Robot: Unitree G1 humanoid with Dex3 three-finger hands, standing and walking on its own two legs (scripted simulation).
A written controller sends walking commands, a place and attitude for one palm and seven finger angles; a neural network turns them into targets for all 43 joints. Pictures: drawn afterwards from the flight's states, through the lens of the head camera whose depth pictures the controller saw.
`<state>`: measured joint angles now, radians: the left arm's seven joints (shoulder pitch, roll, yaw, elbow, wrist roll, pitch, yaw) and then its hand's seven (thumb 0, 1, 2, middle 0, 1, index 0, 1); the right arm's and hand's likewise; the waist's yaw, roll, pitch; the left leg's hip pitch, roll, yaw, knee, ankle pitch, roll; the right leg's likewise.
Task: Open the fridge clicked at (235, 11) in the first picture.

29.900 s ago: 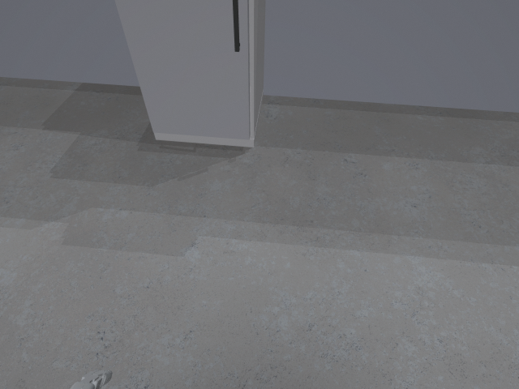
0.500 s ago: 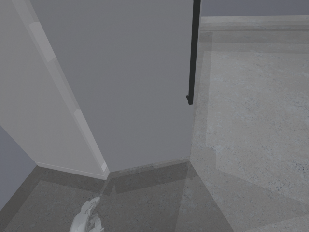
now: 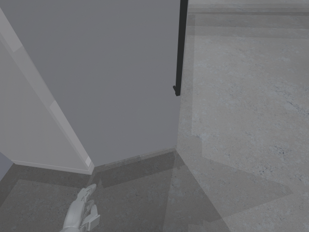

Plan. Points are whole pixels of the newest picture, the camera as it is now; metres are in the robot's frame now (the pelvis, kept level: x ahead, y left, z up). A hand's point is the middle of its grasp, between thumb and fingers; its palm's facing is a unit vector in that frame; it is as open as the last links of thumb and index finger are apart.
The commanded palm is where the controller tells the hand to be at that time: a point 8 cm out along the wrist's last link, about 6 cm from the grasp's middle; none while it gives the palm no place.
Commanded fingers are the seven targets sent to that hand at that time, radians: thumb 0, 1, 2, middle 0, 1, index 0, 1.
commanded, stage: stop stepping back and stand still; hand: right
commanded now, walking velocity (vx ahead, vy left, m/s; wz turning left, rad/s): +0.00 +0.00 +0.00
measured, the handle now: (178, 47) +0.75 -0.06 +0.10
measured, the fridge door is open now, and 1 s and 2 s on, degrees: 65 65 65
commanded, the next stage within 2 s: let the arm hang, fingers relaxed in 0.34 s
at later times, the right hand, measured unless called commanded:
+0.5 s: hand (302, 169) +0.23 -0.27 +0.13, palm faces +0.29 +0.83 -0.48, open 7.4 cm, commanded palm none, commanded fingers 0.00 -0.90 -0.90 0.20 0.30 0.20 0.30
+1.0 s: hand out of the picture -0.05 -0.22 -0.17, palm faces +0.02 +0.98 -0.22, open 7.2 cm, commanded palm none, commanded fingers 0.00 -0.90 -0.90 0.20 0.30 0.20 0.30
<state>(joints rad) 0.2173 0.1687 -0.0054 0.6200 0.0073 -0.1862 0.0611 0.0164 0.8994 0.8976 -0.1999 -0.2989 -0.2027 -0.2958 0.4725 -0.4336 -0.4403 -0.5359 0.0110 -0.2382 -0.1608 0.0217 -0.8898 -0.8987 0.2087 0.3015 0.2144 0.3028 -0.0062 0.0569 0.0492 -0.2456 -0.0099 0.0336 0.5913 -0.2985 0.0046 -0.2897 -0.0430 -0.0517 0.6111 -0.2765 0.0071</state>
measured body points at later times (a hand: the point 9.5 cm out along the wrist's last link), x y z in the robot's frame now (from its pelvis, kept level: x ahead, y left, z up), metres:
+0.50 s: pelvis +0.01 -0.02 +0.01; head +0.01 -0.02 +0.46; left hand +0.18 +0.22 -0.08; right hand +0.21 -0.31 +0.15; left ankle +0.01 +0.10 -0.73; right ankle +0.03 -0.12 -0.73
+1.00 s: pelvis -0.03 -0.02 +0.01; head +0.00 -0.03 +0.46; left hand -0.05 +0.23 -0.14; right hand -0.05 -0.27 -0.15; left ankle +0.01 +0.10 -0.73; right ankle +0.03 -0.12 -0.73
